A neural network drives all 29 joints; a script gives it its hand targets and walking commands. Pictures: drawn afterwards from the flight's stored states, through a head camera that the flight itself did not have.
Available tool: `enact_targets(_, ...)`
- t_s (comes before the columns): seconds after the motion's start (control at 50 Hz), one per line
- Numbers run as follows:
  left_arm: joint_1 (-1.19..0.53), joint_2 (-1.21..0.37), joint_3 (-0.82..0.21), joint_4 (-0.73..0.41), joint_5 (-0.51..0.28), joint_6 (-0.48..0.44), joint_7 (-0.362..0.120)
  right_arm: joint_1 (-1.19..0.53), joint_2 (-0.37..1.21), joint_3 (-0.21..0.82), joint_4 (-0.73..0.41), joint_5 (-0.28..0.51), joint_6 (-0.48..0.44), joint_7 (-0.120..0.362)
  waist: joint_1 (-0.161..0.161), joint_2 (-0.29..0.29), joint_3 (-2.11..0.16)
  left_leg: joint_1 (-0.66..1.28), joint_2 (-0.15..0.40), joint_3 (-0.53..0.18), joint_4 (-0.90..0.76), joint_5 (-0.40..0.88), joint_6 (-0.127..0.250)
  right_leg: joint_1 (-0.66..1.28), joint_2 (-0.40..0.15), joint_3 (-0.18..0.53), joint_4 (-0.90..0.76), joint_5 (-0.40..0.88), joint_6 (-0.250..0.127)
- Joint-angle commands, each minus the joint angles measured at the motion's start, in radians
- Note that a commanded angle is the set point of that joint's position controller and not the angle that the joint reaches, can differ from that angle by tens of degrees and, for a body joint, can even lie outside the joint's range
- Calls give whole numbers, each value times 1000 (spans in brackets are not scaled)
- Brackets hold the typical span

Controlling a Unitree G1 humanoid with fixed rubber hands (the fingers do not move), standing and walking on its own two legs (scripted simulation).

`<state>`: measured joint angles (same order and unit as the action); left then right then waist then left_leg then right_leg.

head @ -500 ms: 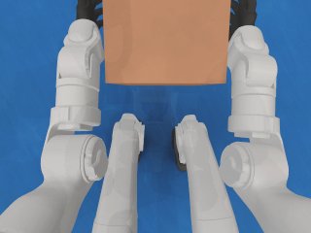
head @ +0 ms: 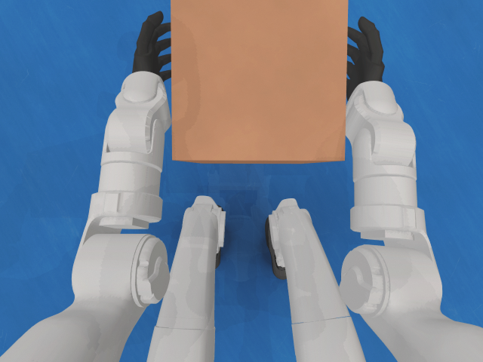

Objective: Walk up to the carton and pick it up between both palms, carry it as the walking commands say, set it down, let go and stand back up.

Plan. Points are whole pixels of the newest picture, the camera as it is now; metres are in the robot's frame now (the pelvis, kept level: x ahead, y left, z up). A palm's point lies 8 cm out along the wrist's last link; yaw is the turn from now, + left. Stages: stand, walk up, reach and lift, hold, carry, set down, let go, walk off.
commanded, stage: reach and lift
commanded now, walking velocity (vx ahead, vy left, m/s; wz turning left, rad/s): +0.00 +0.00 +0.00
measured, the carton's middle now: (254, 95) +0.49 -0.02 -0.11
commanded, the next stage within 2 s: none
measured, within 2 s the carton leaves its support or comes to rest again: neither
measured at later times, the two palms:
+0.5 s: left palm (138, 68) +0.48 +0.12 +0.01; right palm (400, 74) +0.46 -0.17 +0.03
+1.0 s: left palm (72, 27) +0.46 +0.13 +0.13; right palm (478, 38) +0.44 -0.16 +0.14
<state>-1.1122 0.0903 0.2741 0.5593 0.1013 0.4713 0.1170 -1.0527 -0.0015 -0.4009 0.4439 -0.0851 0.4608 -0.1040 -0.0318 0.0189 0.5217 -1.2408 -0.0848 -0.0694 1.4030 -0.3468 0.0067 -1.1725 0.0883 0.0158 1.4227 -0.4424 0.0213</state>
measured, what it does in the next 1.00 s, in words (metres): rises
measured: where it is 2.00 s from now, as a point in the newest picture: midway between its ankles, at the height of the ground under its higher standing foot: (246, 253)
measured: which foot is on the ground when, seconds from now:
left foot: down 0.00-1.00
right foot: down 0.00-1.00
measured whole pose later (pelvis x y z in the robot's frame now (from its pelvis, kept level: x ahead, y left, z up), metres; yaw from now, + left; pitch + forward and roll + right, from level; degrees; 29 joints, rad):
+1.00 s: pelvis +0.08 +0.00 +0.13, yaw +0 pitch +7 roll -1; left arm -0.63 -0.07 0.34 0.65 0.24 0.46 0.05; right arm -0.59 0.15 -0.43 0.55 -0.25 0.46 -0.04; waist -0.04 0.00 0.02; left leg -0.69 -0.07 -0.07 0.81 -0.25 0.02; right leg -0.63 0.07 0.07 0.83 -0.33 0.00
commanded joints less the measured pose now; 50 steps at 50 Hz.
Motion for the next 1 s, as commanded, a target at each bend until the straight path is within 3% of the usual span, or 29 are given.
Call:
enact_targets(0.0,-741,-1183,-725,-189,-237,-49,-238,-820,998,759,-118,204,-37,278,-59,36,-2258,953,-37,-70,-221,42,-20,316,56,-4,-241,54,-23)
enact_targets(0.02,-725,-1190,-721,-177,-244,-45,-236,-804,987,742,-107,205,-38,276,-78,55,-2233,976,-32,-82,-237,18,-22,309,53,4,-257,40,-27)
enact_targets(0.04,-683,-1173,-679,-129,-208,-41,-237,-817,970,722,-86,189,-36,281,-48,42,-2138,943,-29,-73,-249,12,-16,271,50,2,-266,14,-25)
enact_targets(0.06,-661,-1178,-672,-87,-188,-43,-248,-718,1019,694,6,155,-36,287,-85,42,-2075,871,-34,-41,-238,19,-18,282,51,11,-291,16,-33)
enact_targets(0.1,-646,-1219,-678,-114,-189,-45,-248,-731,1024,695,-50,159,-42,295,-85,68,-2113,952,-27,-95,-289,1,-18,301,57,4,-290,39,-29)
enact_targets(0.12,-658,-1206,-685,-144,-199,-53,-252,-760,1021,721,-94,177,-49,299,-50,64,-2154,973,-31,-70,-287,29,-15,348,49,19,-310,45,-32)
enact_targets(0.16,-696,-1209,-729,-202,-232,-61,-248,-778,1032,758,-144,195,-51,291,-70,26,-2224,995,-31,-75,-289,89,-14,429,51,18,-315,116,-27)
enact_targets(0.18,-659,-1163,-694,-171,-202,-61,-255,-770,1028,762,-127,186,-48,290,-53,-11,-2190,955,-42,-43,-288,98,-4,424,55,21,-341,98,-21)
enact_targets(0.24,-645,-1157,-687,-170,-179,-63,-255,-675,1059,741,-40,160,-41,288,-51,24,-2074,914,-36,-52,-326,29,-4,439,56,31,-364,61,-29)
enact_targets(0.32,-569,-1204,-725,-190,-200,-62,-265,-662,1079,802,-141,188,-50,287,-33,4,-2167,1045,-39,-51,-363,168,-3,558,53,41,-413,174,-26)
enact_targets(0.36,-543,-1173,-654,-102,-139,-62,-279,-650,1067,738,-53,142,-51,293,-26,-2,-1991,955,-38,-33,-376,97,4,475,48,44,-447,76,-30)
enact_targets(0.42,-554,-1213,-753,-246,-208,-74,-281,-644,1104,829,-176,190,-58,283,-34,0,-2211,1091,-49,-43,-384,258,-6,658,52,42,-452,251,-26)
enact_targets(0.44,-504,-1213,-758,-236,-190,-71,-280,-596,1108,829,-176,178,-58,284,-30,-1,-2196,1093,-53,-36,-388,265,2,640,51,50,-457,250,-23)
enact_targets(0.46,-532,-1150,-708,-151,-156,-64,-288,-571,1072,779,-81,149,-50,286,-32,15,-2026,1008,-42,-20,-418,140,7,569,43,58,-489,136,-21)
enact_targets(0.5,-533,-1172,-720,-232,-161,-77,-296,-578,1143,816,-121,163,-49,285,-3,7,-2057,1025,-48,-21,-435,205,3,689,39,72,-515,203,-29)
enact_targets(0.54,-517,-1184,-737,-279,-178,-79,-291,-572,1144,857,-162,175,-50,284,1,-6,-2115,1075,-51,-27,-450,237,6,735,45,65,-517,238,-21)
enact_targets(0.56,-437,-1167,-711,-206,-149,-74,-298,-538,1131,829,-120,152,-50,287,-6,-20,-2028,1039,-49,-18,-447,218,8,697,36,78,-538,211,-23)
enact_targets(0.58,-481,-1165,-715,-217,-140,-76,-303,-481,1123,788,-73,121,-47,288,-36,1,-1981,1022,-40,-23,-466,190,6,684,42,67,-540,205,-29)
enact_targets(0.64,-372,-1229,-744,-188,-157,-56,-304,-520,1108,839,-196,158,-54,285,-26,26,-2023,1118,-44,-31,-497,280,3,763,40,64,-568,281,-31)
enact_targets(0.72,-422,-1194,-725,-202,-127,-74,-307,-419,1140,777,-50,103,-40,297,-46,7,-1835,1075,-29,-42,-563,203,3,724,35,61,-615,221,-33)
enact_targets(0.78,-389,-1201,-682,-186,-113,-76,-318,-418,1191,779,-56,93,-42,300,-18,-27,-1733,1038,-34,-29,-581,184,19,758,23,77,-644,196,-26)
enact_targets(0.8,-301,-1214,-634,-81,-87,-67,-323,-371,1175,741,14,77,-37,305,-17,-20,-1583,991,-26,-27,-603,133,18,718,17,79,-661,152,-31)
enact_targets(0.84,-252,-1291,-659,-76,-101,-56,-323,-301,1187,712,19,64,-36,312,-46,19,-1540,1084,-16,-48,-646,207,15,714,21,66,-677,215,-38)
enact_targets(0.86,-234,-1297,-631,-53,-80,-60,-325,-333,1192,714,1,73,-46,317,-6,43,-1478,1055,-21,-33,-646,198,16,698,19,71,-684,207,-37)
enact_targets(0.88,-190,-1291,-576,21,-59,-57,-326,-250,1192,653,108,33,-31,315,-29,14,-1308,1003,-15,-41,-676,155,19,661,14,68,-714,167,-32)
enact_targets(0.9,-208,-1267,-515,45,-18,-64,-331,-244,1213,606,155,7,-31,328,-5,21,-1203,972,-9,-31,-699,78,21,625,13,75,-742,94,-36)
enact_targets(0.92,-199,-1316,-533,49,-40,-60,-336,-211,1231,589,139,5,-31,331,-43,5,-1191,1029,0,-44,-726,58,23,647,18,68,-763,88,-38)
enact_targets(0.96,-160,-1318,-468,113,-18,-49,-338,-165,1221,520,225,-32,-15,334,-49,24,-1060,1012,8,-50,-776,37,18,640,13,63,-799,82,-43)
enact_targets(0.98,-143,-1311,-434,110,10,-44,-341,-181,1215,510,208,-39,-17,337,-11,26,-1026,1000,4,-38,-774,45,17,661,3,85,-821,74,-49)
